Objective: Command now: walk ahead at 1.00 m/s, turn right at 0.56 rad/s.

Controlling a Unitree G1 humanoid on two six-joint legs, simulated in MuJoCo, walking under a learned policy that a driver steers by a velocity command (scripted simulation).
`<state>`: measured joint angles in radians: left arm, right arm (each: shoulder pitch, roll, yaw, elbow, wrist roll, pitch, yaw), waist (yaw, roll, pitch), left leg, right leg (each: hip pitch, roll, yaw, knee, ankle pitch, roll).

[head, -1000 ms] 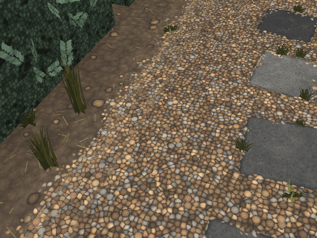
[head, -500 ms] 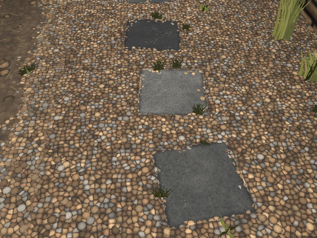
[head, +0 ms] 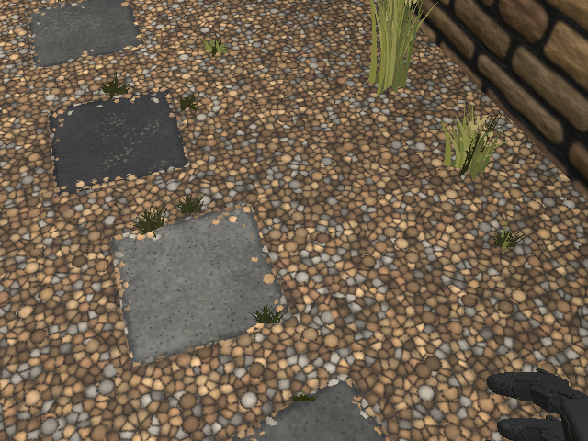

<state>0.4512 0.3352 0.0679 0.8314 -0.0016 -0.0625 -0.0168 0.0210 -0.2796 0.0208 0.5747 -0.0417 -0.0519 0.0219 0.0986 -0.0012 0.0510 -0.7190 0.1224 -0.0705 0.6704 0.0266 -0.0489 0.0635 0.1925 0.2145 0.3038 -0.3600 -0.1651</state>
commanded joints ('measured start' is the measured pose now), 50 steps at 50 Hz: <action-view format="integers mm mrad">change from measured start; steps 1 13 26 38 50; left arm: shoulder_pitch -26 -308 53 -167 -200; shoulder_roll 157 29 207 18 115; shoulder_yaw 36 -60 3 -19 -26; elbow -40 -203 -183 -61 -238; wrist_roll -5 91 74 23 36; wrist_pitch -31 -21 -42 -77 -67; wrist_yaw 10 -15 52 21 22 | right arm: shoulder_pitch -3 459 416 38 384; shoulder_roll -95 -126 -103 -39 -318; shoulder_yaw -28 -94 -111 -56 -161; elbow -36 244 213 2 110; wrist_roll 4 31 44 10 17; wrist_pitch -17 -31 -50 53 69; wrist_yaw -1 -8 -9 70 -19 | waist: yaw -38 -96 103 -135 -214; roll -26 57 -124 -77 -3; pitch -21 1 -384 44 -203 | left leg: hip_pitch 360 612 230 -47 1032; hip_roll -90 8 -175 -13 132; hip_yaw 103 -422 -155 78 -696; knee -128 -452 428 376 -415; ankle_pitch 117 -311 -199 -83 -426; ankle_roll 56 317 169 139 502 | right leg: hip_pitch -166 -755 326 -180 -977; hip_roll -228 -229 -513 -414 -239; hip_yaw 118 -124 131 -343 -121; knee -69 840 201 -176 1280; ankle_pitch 770 15 -209 486 -17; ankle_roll -53 131 86 101 192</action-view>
